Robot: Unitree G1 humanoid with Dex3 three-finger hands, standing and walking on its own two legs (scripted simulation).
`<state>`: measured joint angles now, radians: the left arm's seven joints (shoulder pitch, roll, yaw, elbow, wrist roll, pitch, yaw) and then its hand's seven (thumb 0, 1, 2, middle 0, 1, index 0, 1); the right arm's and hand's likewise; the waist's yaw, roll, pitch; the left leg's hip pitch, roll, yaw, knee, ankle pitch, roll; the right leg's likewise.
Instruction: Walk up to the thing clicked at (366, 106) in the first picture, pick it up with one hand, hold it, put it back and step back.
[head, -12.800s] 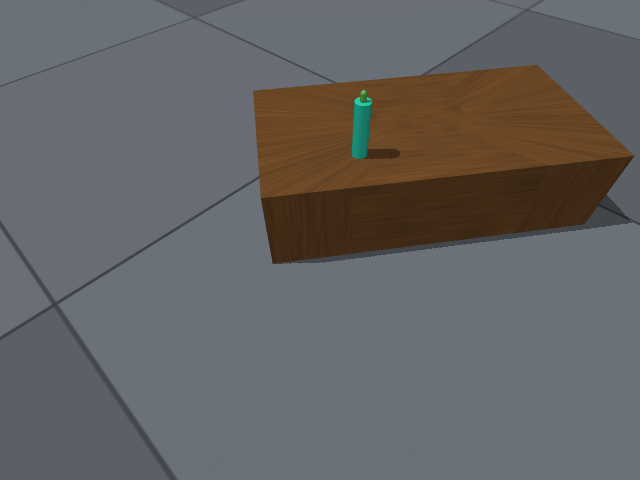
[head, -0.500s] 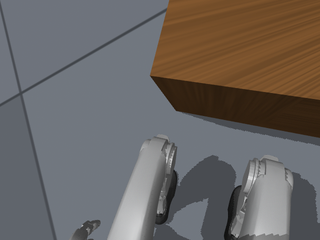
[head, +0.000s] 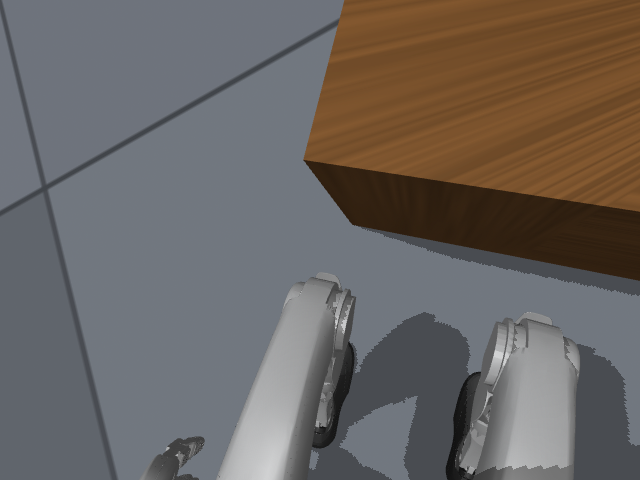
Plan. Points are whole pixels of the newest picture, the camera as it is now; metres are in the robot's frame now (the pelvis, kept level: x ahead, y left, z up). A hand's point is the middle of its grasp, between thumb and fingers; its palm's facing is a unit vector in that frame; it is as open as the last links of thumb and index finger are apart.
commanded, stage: settle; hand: right
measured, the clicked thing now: out of the picture +0.59 -0.27 +0.07
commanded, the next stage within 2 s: lift in 0.86 s
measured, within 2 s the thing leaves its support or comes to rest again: leaves its support in 0.12 s
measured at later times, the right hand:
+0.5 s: hand out of the picture +0.59 -0.27 +0.09, palm faces +0.27 +0.96 -0.04, open 8.7 cm
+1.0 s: hand out of the picture +0.59 -0.26 +0.10, palm faces +0.28 +0.96 -0.04, open 8.7 cm
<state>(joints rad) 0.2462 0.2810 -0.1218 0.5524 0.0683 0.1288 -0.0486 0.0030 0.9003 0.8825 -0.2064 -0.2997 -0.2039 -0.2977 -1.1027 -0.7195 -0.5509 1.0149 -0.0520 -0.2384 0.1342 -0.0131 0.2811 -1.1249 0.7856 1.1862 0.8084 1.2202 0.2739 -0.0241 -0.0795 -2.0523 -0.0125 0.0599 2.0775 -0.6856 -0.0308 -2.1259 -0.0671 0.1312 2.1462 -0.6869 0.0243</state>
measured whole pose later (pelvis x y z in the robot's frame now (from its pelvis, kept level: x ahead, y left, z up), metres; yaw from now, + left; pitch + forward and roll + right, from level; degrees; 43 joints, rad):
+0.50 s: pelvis +0.01 +0.00 +0.07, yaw -1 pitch +38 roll +6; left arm 0.24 0.28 -0.07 0.63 0.06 0.04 -0.01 0.00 0.90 0.88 -0.20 -0.29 -0.20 -0.29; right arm -1.12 -0.71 -0.52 1.11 -0.02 -0.28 0.11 -0.01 0.29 -1.15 0.77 1.21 0.80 1.24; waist 0.26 -0.03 -0.12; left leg -1.87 -0.01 0.04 1.86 -0.66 -0.03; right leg -1.93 -0.08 0.09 1.92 -0.66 0.02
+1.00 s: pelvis +0.02 +0.00 +0.09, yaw -2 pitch +38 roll +5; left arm 0.25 0.25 -0.08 0.64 0.05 0.04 -0.01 0.00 0.90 0.86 -0.20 -0.29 -0.20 -0.28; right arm -1.05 -0.66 -0.53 1.06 -0.02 -0.28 0.09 -0.01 0.29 -1.16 0.76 1.23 0.78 1.27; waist 0.26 -0.02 -0.12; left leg -1.79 -0.02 0.04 1.77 -0.65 -0.02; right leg -1.84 -0.09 0.08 1.83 -0.66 0.02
